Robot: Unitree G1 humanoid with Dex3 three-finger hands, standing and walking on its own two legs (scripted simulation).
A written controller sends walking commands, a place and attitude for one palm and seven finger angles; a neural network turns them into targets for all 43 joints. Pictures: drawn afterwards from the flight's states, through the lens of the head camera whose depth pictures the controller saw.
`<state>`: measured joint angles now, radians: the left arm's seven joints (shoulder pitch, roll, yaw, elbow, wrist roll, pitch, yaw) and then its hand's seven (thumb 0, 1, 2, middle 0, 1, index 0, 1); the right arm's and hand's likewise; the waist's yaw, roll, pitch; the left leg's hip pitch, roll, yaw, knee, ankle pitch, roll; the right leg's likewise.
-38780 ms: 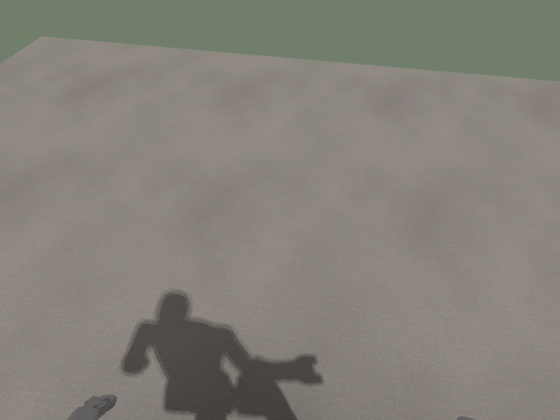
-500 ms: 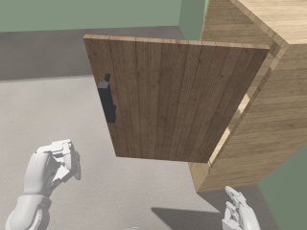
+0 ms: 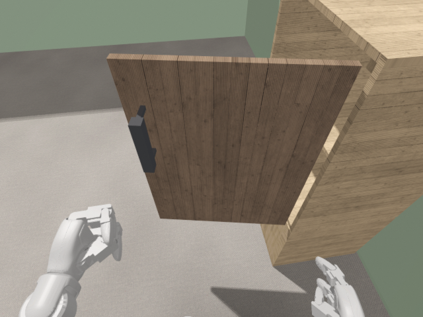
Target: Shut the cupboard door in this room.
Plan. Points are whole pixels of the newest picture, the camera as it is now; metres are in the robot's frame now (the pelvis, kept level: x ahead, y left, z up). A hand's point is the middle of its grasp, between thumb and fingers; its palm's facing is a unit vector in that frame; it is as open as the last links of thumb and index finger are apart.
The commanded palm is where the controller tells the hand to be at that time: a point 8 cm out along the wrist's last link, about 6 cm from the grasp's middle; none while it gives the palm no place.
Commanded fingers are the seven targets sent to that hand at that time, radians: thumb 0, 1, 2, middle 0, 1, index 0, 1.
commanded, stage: bring the fist close to the handle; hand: left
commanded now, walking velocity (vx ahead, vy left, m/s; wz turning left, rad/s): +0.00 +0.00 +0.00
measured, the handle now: (146, 140) +0.44 +0.18 +0.08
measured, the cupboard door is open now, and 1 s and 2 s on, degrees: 78 78 73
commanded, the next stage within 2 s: push the door shut along its arc in 1.38 s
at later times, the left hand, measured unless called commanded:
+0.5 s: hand (131, 202) +0.29 +0.17 +0.09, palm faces +0.07 -1.00 -0.03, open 3.1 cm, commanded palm +0.26 +0.21 +0.08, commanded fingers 0.00 0.90 0.90 -1.30 -1.50 -1.30 -1.50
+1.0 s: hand (154, 183) +0.34 +0.14 +0.08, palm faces +0.00 -1.00 +0.00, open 3.1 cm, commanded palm +0.31 +0.19 +0.08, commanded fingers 0.00 0.90 0.90 -1.30 -1.50 -1.30 -1.50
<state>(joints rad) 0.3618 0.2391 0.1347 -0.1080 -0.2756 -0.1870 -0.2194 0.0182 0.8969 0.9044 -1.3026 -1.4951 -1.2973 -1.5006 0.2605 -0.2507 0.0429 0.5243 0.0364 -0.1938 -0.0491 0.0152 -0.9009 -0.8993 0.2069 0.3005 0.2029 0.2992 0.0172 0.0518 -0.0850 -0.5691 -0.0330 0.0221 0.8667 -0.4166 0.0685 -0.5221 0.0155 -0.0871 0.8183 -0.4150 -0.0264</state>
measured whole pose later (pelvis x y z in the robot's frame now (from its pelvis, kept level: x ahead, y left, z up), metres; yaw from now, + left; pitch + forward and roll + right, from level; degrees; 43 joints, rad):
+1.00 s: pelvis +0.00 -0.02 +0.00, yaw -1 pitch +8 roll -1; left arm -0.13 0.20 0.12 0.33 -0.23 -0.21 -0.14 0.02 0.90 0.90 -1.30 -1.50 -1.30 -1.50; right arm 0.25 -0.26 0.02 0.59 0.04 -0.12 -0.04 0.01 -0.90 -0.90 0.21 0.30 0.20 0.30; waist 0.00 0.04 -0.07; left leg -0.56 -0.03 0.03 0.82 -0.40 0.05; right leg -0.54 0.02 -0.07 0.80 -0.41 -0.05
